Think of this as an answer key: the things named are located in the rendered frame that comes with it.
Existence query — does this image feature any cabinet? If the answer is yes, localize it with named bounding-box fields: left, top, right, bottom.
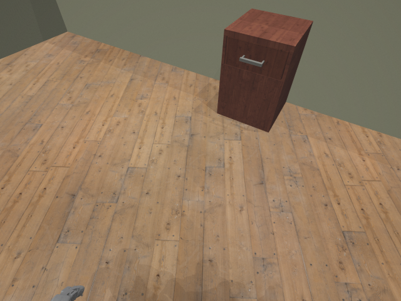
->
left=217, top=9, right=313, bottom=132

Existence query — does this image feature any robot left hand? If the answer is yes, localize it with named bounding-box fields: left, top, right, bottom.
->
left=51, top=285, right=85, bottom=301

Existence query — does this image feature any drawer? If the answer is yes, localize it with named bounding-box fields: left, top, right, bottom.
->
left=225, top=36, right=290, bottom=80

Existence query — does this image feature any handle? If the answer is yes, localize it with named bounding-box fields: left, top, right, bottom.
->
left=239, top=55, right=264, bottom=67

